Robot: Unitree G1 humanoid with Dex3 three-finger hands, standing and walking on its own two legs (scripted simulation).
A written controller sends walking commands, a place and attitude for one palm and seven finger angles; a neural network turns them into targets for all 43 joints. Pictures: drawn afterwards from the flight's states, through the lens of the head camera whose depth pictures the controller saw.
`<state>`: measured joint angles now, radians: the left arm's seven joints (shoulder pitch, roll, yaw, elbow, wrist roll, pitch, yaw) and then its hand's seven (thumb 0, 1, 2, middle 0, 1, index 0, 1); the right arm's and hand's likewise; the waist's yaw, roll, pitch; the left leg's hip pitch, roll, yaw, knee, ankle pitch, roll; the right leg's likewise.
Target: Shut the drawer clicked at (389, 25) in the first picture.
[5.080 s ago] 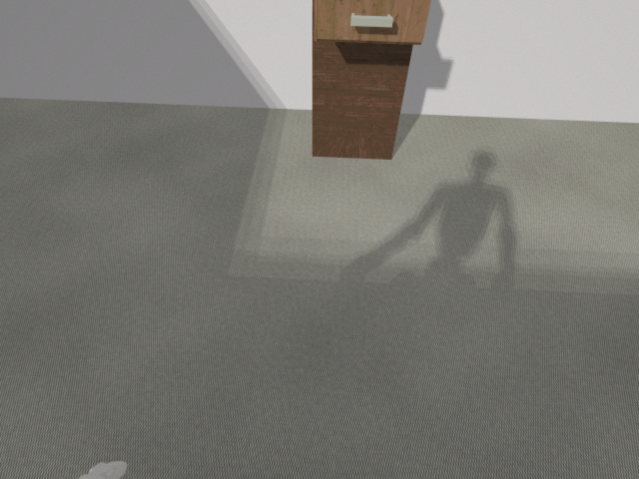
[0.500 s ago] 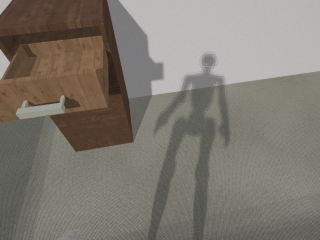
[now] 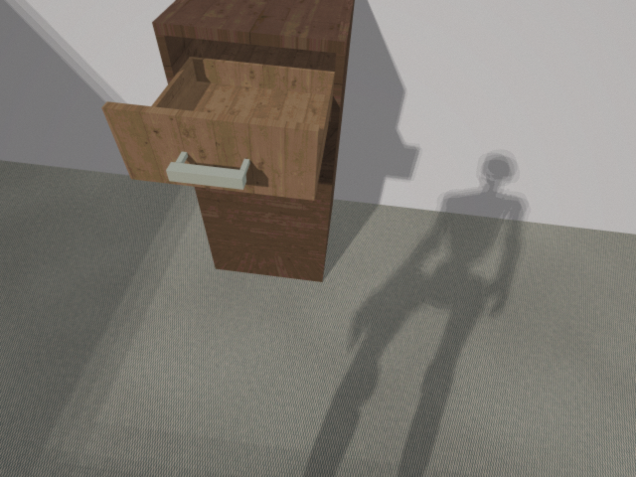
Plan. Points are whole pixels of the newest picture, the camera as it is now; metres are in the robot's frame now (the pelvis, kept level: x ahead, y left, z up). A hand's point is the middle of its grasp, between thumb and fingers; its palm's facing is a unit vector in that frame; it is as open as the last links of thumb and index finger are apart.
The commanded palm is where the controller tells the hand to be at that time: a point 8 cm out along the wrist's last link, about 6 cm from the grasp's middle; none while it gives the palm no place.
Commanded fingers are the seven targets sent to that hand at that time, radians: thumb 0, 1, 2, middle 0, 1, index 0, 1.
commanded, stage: take the last steps up to it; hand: left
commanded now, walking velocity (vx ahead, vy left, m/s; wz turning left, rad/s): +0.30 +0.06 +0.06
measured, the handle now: (210, 168) +0.58 +0.27 +0.03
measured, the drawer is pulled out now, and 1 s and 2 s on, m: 0.30 0.30 0.30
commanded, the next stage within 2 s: come to a stop and stand still in 0.78 s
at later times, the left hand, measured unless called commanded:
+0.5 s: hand (208, 406) +0.24 +0.20 -0.16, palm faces -0.04 -0.98 -0.17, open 7.4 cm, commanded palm none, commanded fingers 0.00 0.90 0.90 -0.20 -0.30 -0.20 -0.30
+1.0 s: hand (193, 395) +0.26 +0.23 -0.18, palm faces +0.09 -0.98 -0.18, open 7.3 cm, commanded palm none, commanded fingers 0.00 0.90 0.90 -0.20 -0.30 -0.20 -0.30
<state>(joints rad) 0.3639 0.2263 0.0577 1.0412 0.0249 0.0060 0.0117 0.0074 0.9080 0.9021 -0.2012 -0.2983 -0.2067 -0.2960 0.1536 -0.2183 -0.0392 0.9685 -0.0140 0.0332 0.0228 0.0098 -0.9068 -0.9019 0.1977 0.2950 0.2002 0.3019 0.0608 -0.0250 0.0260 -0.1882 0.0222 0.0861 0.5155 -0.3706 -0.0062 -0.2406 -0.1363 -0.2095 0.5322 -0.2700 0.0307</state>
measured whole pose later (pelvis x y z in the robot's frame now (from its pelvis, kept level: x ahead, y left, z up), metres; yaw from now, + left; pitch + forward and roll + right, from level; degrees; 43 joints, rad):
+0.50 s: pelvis +0.12 +0.03 +0.00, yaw +0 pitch -2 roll +1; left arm 0.11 0.16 0.04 1.02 0.02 0.01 -0.01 0.01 0.91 0.90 -0.19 -0.30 -0.20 -0.29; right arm 0.52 -0.12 -0.01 1.18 -0.02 -0.05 -0.04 0.01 -0.91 -0.90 0.20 0.30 0.20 0.30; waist -0.07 0.00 0.06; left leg 0.14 -0.06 0.09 0.27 -0.39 0.06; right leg -0.51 -0.07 -0.10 0.75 -0.25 -0.02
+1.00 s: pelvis +0.28 +0.05 +0.00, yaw +0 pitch -2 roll -2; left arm 0.33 0.18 0.04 1.11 0.01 -0.01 0.03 0.00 0.92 0.90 -0.20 -0.30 -0.20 -0.30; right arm 0.17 -0.19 -0.03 1.03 -0.02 -0.04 -0.01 0.01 -0.93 -0.90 0.20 0.29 0.20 0.30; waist 0.04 -0.01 0.04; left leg -0.32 0.07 0.09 0.55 -0.19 0.01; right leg -0.16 -0.03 -0.10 0.51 -0.33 0.02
